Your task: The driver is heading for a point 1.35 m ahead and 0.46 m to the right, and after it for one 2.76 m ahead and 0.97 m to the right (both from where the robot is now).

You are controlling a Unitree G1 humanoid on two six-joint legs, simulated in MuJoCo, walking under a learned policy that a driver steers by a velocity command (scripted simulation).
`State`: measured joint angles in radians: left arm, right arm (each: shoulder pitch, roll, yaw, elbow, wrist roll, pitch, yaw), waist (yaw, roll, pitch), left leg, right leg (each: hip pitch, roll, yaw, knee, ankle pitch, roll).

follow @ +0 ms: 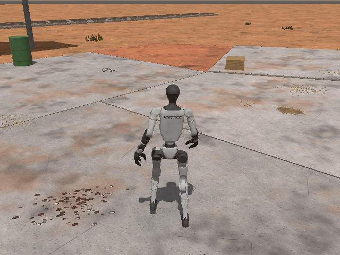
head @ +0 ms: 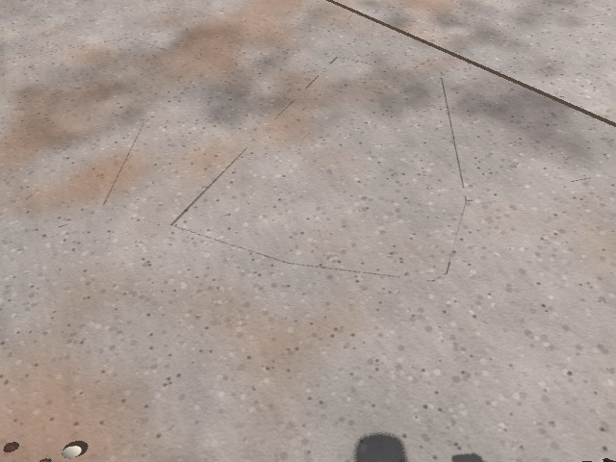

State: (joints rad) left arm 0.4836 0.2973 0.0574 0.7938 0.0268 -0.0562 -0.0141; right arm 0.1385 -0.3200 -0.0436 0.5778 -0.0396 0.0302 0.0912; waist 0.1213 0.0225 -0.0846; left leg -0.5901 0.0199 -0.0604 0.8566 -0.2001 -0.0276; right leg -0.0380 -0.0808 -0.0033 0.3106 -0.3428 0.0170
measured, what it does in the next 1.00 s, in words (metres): walks ahead, turning right: left foot, then right foot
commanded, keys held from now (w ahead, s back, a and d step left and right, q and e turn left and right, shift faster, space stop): w+e+shift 0.78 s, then w+q+shift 0.22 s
